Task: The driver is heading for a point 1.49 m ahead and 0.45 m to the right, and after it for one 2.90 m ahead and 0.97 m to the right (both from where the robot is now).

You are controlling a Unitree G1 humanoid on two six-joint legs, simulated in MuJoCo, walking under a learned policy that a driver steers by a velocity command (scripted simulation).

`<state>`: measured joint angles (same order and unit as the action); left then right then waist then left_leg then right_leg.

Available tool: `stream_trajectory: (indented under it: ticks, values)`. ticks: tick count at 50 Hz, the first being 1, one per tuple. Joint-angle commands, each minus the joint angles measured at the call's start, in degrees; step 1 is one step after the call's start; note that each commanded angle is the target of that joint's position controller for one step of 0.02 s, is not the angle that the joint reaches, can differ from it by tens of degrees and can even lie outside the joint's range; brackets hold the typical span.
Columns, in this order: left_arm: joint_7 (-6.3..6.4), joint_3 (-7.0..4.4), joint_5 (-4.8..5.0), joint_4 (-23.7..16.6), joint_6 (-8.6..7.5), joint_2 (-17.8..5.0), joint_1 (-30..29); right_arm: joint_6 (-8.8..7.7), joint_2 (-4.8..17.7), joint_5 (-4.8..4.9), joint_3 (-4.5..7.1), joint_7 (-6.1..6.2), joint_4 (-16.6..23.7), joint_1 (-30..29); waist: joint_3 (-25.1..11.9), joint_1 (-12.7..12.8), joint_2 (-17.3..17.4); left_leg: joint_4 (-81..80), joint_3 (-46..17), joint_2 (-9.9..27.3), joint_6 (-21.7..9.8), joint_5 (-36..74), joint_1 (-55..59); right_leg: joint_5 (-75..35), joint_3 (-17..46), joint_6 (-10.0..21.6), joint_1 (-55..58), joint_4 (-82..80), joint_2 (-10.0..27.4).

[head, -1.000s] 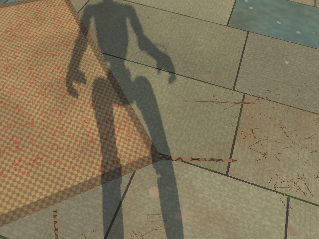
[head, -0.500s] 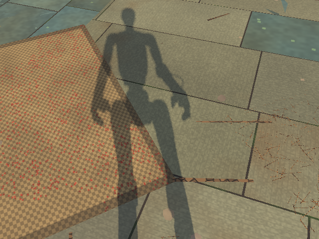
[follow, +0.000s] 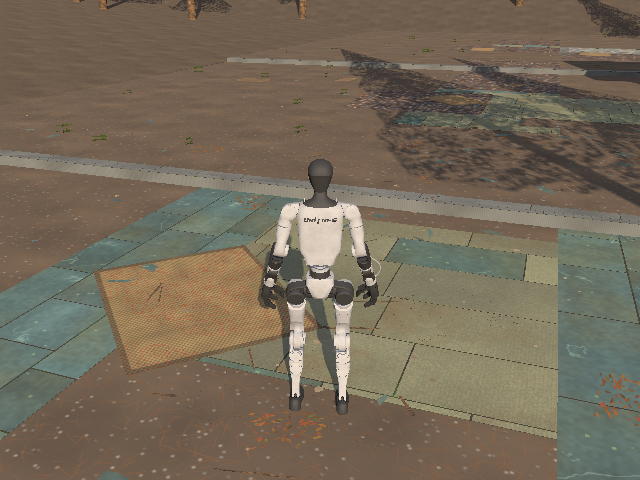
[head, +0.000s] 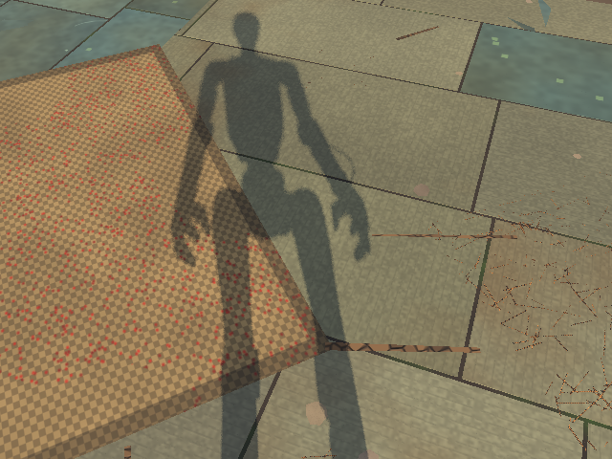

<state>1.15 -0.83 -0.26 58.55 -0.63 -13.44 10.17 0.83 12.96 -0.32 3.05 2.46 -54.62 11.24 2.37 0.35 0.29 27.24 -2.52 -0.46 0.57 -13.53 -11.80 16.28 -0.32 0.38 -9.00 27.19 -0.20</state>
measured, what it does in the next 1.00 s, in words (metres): lifts its right foot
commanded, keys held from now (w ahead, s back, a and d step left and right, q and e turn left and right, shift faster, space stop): no key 0.64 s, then w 0.36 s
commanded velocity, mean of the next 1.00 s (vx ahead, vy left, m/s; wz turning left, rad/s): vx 0.09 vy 0.00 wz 0.00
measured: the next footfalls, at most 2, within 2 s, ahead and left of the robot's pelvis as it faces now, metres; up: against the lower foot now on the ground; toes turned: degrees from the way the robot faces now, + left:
right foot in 1.38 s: +0.46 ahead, -0.09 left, +0.00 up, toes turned -4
left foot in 1.88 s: +0.76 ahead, +0.08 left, +0.00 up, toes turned -20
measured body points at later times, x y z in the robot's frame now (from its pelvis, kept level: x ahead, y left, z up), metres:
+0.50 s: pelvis +0.00 -0.01 +0.00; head +0.01 -0.01 +0.45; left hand +0.03 +0.24 -0.15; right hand +0.04 -0.26 -0.15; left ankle +0.01 +0.13 -0.74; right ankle -0.02 -0.11 -0.74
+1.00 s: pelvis +0.07 +0.04 +0.00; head +0.07 +0.06 +0.45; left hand +0.09 +0.30 -0.16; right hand +0.07 -0.23 -0.14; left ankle +0.04 +0.13 -0.74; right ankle -0.01 -0.10 -0.68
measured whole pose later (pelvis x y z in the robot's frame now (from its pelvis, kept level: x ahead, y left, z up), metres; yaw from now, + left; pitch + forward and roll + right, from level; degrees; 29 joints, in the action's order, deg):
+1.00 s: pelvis +0.07 +0.04 +0.00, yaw +0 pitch +1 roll +0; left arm 0.8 -2.5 2.4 59.3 -3.4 -15.0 19.0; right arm -6.2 12.3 0.8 2.7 0.0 -63.2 18.4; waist -1.1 -1.1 -2.3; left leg 29.8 3.0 -0.9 -2.8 -18.6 -12.0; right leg 24.5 1.9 3.0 -19.3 56.2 0.4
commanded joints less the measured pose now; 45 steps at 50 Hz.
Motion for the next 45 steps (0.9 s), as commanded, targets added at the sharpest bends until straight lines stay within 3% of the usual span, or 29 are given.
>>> stream_trajectory:
  ticks: [1, 16, 32, 33, 34, 36, 37, 38, 40, 42, 44, 45]
  values:
    - [0.31, -1.03, 0.02, -1.2, -0.46, -6.2, 0.5, -0.56, 6.1, 0.05, 1.12, 0.23, 0.7, 0.2, -1.3, 0.0, -0.4, -3.4, -1.8, 2.0, -1.2, 10.1, 3.1, -7.0, 2.5, 1.0, -3.6, -5.9, 2.4]
    - [0.72, -0.62, 0.07, 1.5, -0.28, -5.3, 3.8, -0.59, 5.4, 0.22, 0.23, 0.37, -5.4, 0.7, -0.4, -0.1, -0.2, -4.1, -0.9, 1.7, -0.9, 8.5, 2.1, -6.6, 2.3, 1.2, -3.6, -6.4, 1.9]
    - [0.78, -0.33, 0.15, 2.6, -0.26, -3.9, 7.3, -0.62, 4.3, 0.32, -0.68, 0.49, -8.5, 2.5, 0.3, -0.2, -0.3, -4.3, -0.4, 1.6, -0.7, 7.5, 1.1, -6.6, 2.2, 1.5, -3.9, -6.6, 1.6]
    - [0.86, -0.25, 0.15, 3.1, -0.18, -3.5, 8.4, -0.57, 3.6, 0.31, -0.88, 0.51, -9.1, 3.6, -1.0, -0.2, -0.7, -4.0, 0.5, 0.8, -0.8, 2.5, 1.6, -0.6, 2.0, 1.7, -3.4, -7.3, 1.2]
    - [1.07, -0.63, 0.51, 3.2, 0.01, -4.4, 8.8, -0.51, 3.6, 0.57, -0.84, 0.60, -9.3, 3.7, -0.2, -0.1, -1.6, -2.0, 2.2, -0.8, -1.0, -5.4, 0.1, 9.2, 2.6, 2.6, -4.1, -7.9, 1.0]
    - [1.39, -1.72, 1.23, 2.5, 0.01, -7.5, 9.8, -1.10, 3.9, 0.76, -0.68, 0.55, -8.2, 2.2, 3.8, 0.9, -5.3, 4.6, 4.6, -2.7, -1.9, -17.1, -7.6, 27.8, 9.8, 6.5, -6.2, -11.9, 5.6]
    - [1.35, -2.38, 1.51, 2.6, -0.40, -9.3, 11.8, -1.97, 2.9, 0.78, -0.93, 0.20, -7.1, 0.6, 5.1, 1.9, -8.7, 10.4, 5.6, -2.5, -2.1, -15.1, -11.7, 33.2, 17.3, 9.4, -5.2, -15.8, 11.1]
    - [1.32, -3.12, 1.68, 2.5, -0.93, -10.9, 12.4, -2.96, 2.1, 0.92, -1.17, -0.30, -6.2, -0.5, 6.6, 2.2, -10.7, 16.3, 4.6, -0.2, -2.5, -11.7, -13.6, 33.9, 24.7, 12.7, -6.2, -19.0, 16.7]
    - [1.09, -3.21, 1.20, 1.4, -2.06, -9.8, 11.0, -4.45, 2.7, 1.68, -0.86, -1.31, -5.3, -1.2, 8.2, 1.3, -9.4, 22.1, 1.9, 3.4, -4.0, -14.5, -18.9, 28.2, 28.2, 14.5, -4.6, -20.2, 20.2]
    - [0.72, -3.21, 2.06, -0.2, -2.61, -8.9, 8.2, -5.60, 3.1, 2.24, -0.66, -1.92, -5.0, -0.4, 7.1, -0.4, -7.5, 13.6, 2.0, 4.5, -5.3, -14.7, -16.1, 20.4, 22.1, 11.5, -3.3, -18.2, 17.5]
    - [0.39, -3.34, 2.81, -1.3, -2.17, -9.4, 5.7, -6.12, 2.6, 2.00, -0.03, -2.10, -8.3, 6.5, 3.8, -3.8, -5.8, 0.7, 7.6, -0.1, -4.6, -2.5, 1.8, 14.2, 12.2, 8.6, -10.5, -12.9, 11.0]
    - [0.26, -3.21, 2.65, -1.7, -2.07, -9.0, 5.8, -5.87, 2.9, 1.64, 0.48, -2.12, -10.4, 11.2, 2.4, -5.1, -4.2, -0.6, 7.8, -1.6, -3.6, -0.1, 8.9, 11.4, 9.2, 7.7, -14.2, -8.1, 8.2]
